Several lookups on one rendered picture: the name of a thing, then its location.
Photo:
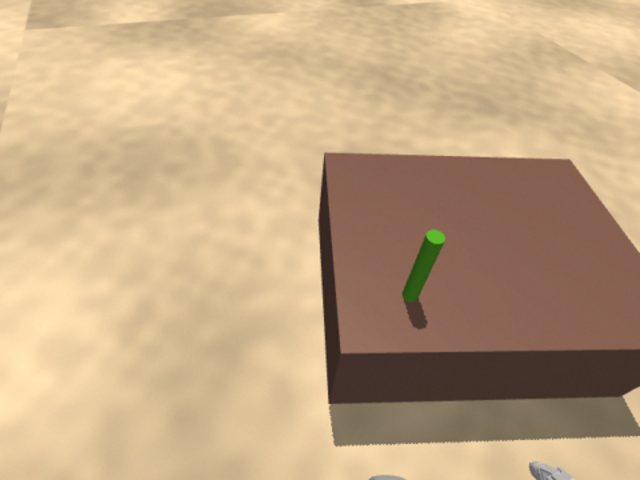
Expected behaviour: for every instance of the right robot hand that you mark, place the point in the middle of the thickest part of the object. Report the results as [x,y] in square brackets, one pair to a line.
[542,471]

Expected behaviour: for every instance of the can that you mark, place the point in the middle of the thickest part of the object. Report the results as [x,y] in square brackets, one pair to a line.
[424,262]

